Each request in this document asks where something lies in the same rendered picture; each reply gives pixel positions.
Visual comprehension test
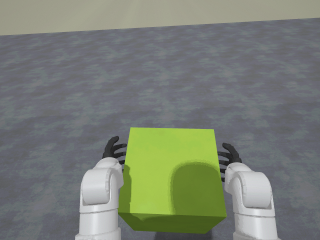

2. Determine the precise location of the carton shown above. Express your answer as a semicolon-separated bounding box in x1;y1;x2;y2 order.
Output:
117;127;227;234

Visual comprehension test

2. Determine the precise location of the robot right forearm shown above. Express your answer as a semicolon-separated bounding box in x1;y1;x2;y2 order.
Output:
224;162;281;240

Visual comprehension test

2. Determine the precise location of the robot left hand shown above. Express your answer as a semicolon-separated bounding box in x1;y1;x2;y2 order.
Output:
102;136;127;173

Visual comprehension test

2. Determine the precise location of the robot right hand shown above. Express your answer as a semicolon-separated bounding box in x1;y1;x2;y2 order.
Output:
217;143;242;182

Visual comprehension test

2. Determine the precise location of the robot left forearm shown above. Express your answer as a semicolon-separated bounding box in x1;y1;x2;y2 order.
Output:
75;157;124;240

